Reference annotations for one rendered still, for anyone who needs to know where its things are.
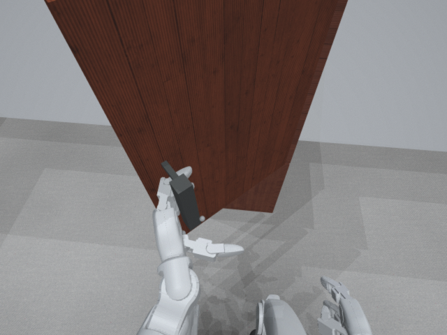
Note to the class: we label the cupboard door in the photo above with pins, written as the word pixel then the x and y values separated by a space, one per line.
pixel 218 85

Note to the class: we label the handle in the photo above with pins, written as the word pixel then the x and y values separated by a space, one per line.
pixel 185 197

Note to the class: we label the left robot hand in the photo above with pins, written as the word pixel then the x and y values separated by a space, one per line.
pixel 168 230

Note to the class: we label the right robot hand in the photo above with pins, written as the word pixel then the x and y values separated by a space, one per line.
pixel 348 318

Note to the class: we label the left robot forearm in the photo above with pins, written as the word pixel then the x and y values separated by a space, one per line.
pixel 179 292

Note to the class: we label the right robot thigh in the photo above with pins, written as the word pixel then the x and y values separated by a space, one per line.
pixel 276 317

